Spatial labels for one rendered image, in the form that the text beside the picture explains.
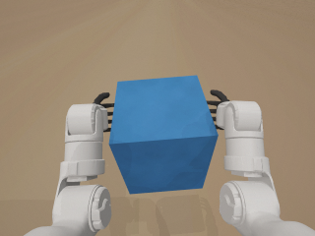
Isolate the robot right forearm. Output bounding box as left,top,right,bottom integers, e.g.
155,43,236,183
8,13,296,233
216,100,281,213

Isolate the robot left forearm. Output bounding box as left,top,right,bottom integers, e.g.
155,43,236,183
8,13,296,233
52,103,108,222

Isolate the robot left upper arm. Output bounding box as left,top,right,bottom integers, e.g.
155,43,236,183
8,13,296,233
24,184,112,236

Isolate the carton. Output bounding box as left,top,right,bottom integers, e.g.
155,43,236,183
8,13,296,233
108,75,219,195

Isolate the robot right hand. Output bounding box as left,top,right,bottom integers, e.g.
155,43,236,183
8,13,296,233
207,89,229,130

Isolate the robot right upper arm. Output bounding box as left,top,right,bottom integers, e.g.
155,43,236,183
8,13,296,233
219,180,315,236

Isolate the robot left hand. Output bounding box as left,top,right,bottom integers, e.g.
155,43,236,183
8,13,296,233
93,92,114,133

